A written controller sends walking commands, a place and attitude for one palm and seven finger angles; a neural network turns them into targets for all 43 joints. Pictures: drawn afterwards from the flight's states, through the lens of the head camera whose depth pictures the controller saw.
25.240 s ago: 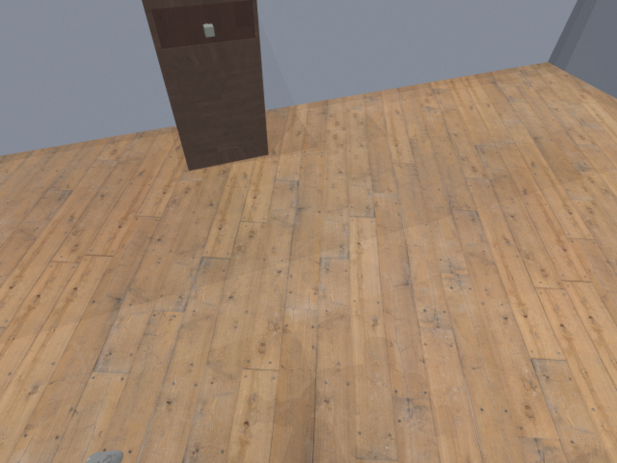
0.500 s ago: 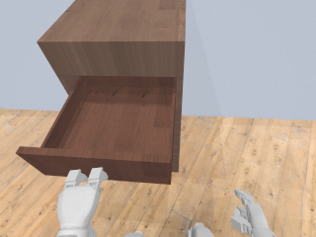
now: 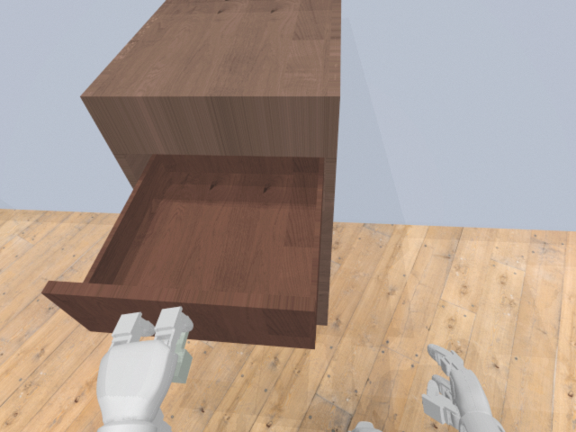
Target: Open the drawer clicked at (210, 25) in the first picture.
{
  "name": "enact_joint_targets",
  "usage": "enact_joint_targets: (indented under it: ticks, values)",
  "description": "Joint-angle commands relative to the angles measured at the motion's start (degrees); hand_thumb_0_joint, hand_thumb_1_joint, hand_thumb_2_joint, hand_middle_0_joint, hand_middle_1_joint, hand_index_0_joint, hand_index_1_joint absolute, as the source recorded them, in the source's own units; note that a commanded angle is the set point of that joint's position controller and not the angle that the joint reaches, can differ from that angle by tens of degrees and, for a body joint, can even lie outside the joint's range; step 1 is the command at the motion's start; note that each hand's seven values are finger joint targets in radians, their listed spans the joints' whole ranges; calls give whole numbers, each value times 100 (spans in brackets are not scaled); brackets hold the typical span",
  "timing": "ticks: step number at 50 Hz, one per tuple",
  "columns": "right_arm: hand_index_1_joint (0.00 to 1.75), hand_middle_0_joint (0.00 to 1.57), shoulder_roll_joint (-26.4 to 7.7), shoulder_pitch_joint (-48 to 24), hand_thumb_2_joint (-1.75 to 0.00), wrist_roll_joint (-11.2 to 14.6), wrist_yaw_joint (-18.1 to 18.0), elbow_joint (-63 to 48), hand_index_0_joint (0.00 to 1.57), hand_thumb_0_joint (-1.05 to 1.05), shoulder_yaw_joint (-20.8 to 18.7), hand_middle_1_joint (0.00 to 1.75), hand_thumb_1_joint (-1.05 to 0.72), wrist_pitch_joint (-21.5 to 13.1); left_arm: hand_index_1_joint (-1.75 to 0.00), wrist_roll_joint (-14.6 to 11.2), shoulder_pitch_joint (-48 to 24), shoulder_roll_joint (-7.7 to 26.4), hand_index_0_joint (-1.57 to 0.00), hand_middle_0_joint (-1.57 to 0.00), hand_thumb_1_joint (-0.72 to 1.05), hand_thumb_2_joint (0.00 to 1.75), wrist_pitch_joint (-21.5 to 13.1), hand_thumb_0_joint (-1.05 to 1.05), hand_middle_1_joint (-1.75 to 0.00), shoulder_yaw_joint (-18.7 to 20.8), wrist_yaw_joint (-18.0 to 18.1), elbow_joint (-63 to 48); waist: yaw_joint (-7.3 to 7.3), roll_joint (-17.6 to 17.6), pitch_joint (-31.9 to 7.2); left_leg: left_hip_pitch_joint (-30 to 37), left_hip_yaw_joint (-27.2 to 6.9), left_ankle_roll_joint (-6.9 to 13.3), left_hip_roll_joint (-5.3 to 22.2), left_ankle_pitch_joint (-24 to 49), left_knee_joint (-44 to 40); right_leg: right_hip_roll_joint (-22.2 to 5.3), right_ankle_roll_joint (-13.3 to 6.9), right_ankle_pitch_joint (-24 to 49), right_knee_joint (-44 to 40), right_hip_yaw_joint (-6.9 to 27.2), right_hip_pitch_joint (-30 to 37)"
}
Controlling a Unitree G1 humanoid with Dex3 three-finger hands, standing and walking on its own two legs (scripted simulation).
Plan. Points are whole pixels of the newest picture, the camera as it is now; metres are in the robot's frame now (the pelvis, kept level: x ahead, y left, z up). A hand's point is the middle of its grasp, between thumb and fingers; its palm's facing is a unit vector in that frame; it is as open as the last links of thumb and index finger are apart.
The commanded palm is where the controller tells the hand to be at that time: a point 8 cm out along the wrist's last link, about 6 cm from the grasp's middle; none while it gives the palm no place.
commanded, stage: lift the hand off the handle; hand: left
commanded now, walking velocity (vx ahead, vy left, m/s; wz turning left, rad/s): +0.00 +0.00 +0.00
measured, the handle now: (177, 350) +0.23 +0.19 -0.02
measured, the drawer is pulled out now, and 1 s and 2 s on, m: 0.30 0.30 0.30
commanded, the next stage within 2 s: draw the hand back to the body in 1.84 s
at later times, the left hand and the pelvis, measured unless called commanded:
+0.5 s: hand (156, 364) +0.19 +0.19 +0.03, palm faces +0.05 -0.12 -0.99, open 13.6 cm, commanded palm +0.16 +0.19 +0.09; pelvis +0.01 +0.00 +0.02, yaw +0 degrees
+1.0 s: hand (145, 351) +0.20 +0.19 +0.07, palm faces +0.08 -0.13 -0.99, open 13.8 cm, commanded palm +0.16 +0.19 +0.12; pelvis +0.01 +0.00 +0.03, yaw -1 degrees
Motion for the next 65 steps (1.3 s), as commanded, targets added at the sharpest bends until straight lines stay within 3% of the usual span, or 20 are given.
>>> enact_joint_targets:
  ticks: [1,4,8,11,13,19,23,27,28,33,35,38,42,48,52,55,58,59,62,65]
  values:
    - [30,20,-478,-721,-90,11,26,-997,20,0,-164,30,-90,-259,-120,114,-292,518,-30,-30,-50,30,-114,0,-120,192,147,-1316,-15,-360,-806,124,106,230,-282,1182,-905,145,-199,512,-985,-79,1230]
    - [30,20,-476,-712,-90,8,40,-991,20,0,-165,30,-90,-248,-120,145,-440,655,-30,-30,-50,30,-139,0,-120,303,121,-1364,-21,-461,-770,193,98,225,-275,1147,-950,151,-190,418,-1066,-33,1253]
    - [30,20,-442,-755,-90,34,73,-1026,20,0,-151,30,-90,-245,-120,152,-210,682,-30,-30,-50,30,-112,0,-120,376,125,-1408,81,-255,-755,289,99,189,-270,1333,-1067,186,-220,632,-1096,-34,1460]
    - [30,20,-430,-771,-90,56,84,-1006,20,0,-141,30,-90,-225,-120,95,-309,628,-30,-30,-50,30,-29,0,-120,317,64,-1494,53,-402,-730,313,107,205,-276,1395,-1123,166,-188,795,-1154,-12,1642]
    - [30,20,-435,-800,-90,55,51,-1031,20,0,-137,30,-90,-222,-120,53,-261,822,-30,-30,-50,30,-22,0,-120,512,30,-1672,101,-359,-783,375,117,210,-284,1448,-1182,172,-199,898,-1233,71,1807]
    - [30,20,-417,-808,-90,64,81,-994,20,0,-118,30,-90,-229,-120,-35,-219,638,-30,-30,-50,30,-39,0,-120,266,-190,-1774,70,-377,-615,576,113,233,-270,1521,-1338,153,-186,876,-1372,54,1891]
    - [30,20,-430,-796,-90,53,72,-997,20,0,-123,30,-90,-229,-120,-29,-186,829,-30,-30,-50,30,-114,0,-120,461,-276,-1874,107,-462,-566,601,115,231,-273,1492,-1429,164,-183,803,-1495,123,1990]
    - [30,20,-404,-810,-90,53,141,-986,20,0,-139,30,-90,-238,-120,-5,-153,644,-30,-30,-50,30,-163,0,-120,239,-325,-1979,99,-399,-497,703,115,229,-262,1562,-1469,162,-184,813,-1497,68,1953]
    - [30,20,-427,-795,-90,46,139,-991,20,0,-146,30,-90,-233,-120,-3,-206,758,-30,-30,-50,30,-169,0,-120,349,-322,-2071,110,-321,-582,736,110,213,-263,1619,-1494,178,-201,850,-1523,138,2023]
    - [30,20,-418,-856,-90,66,151,-998,20,0,-133,30,-90,-225,-120,-8,-181,858,-30,-30,-50,30,-108,0,-120,447,-348,-2175,170,-279,-505,782,112,208,-258,1618,-1614,174,-200,855,-1605,151,2175]
    - [30,20,-397,-872,-90,104,151,-958,20,0,-124,30,-90,-220,-120,-43,-158,870,-30,-30,-50,30,-53,0,-120,494,-387,-2096,165,-434,-447,764,136,217,-249,1571,-1661,164,-170,844,-1645,128,2256]
    - [30,20,-415,-934,-90,113,168,-1000,20,0,-125,30,-90,-211,-120,-95,-207,803,-30,-30,-50,30,23,0,-120,362,-500,-2303,172,-261,-433,887,135,223,-237,1648,-1771,170,-186,849,-1723,137,2345]
    - [30,20,-390,-965,-90,137,161,-971,20,0,-78,30,-90,-196,-120,-143,-153,828,-30,-30,-50,30,68,0,-120,370,-672,-2245,189,-567,-227,856,156,244,-231,1543,-1883,139,-127,735,-1842,106,2438]
    - [30,20,-400,-956,-90,141,162,-989,20,0,-69,30,-90,-218,-120,-233,17,983,-30,-30,-50,30,-25,0,-120,559,-826,-2563,256,-326,-321,1097,168,230,-229,1773,-2028,139,-145,987,-2000,211,2729]
    - [30,20,-413,-968,-90,118,197,-947,20,0,-75,30,-90,-191,-120,-211,-263,877,-30,-30,-50,30,-64,0,-120,379,-911,-2695,173,-292,-156,1178,159,252,-212,1738,-2080,139,-128,855,-2059,125,2585]
    - [30,20,-417,-941,-90,133,192,-925,20,0,-83,30,-90,-184,-120,-258,-334,1048,-30,-30,-50,30,-64,0,-120,569,-951,-2722,207,-397,-230,1244,147,252,-193,1732,-2156,136,-124,821,-2125,135,2711]
    - [30,20,-419,-1018,-90,141,205,-980,20,0,-65,30,-90,-192,-120,-216,-257,1017,-30,-30,-50,30,-48,0,-120,529,-975,-2857,266,-164,-188,1297,133,220,-179,1824,-2227,161,-157,882,-2144,162,2762]
    - [30,20,-384,-956,-90,135,240,-989,20,0,-47,30,-90,-200,-120,-229,-226,904,-30,-30,-50,30,-38,0,-120,389,-995,-2897,253,-254,-265,1346,139,247,-178,1899,-2199,123,-137,912,-2108,104,2786]
    - [30,20,-414,-1023,-90,163,221,-953,20,0,-41,30,-90,-168,-120,-263,-271,1037,-30,-30,-50,30,17,0,-120,512,-1059,-2868,263,-364,-173,1310,156,240,-174,1895,-2297,146,-111,1011,-2166,83,2889]
    - [30,20,-402,-1083,-90,195,253,-923,20,0,-45,30,-90,-126,-120,-316,-548,892,-30,-30,-50,30,129,0,-120,315,-1180,-2916,229,-230,-61,1405,144,255,-140,1842,-2413,142,-122,883,-2250,54,2907]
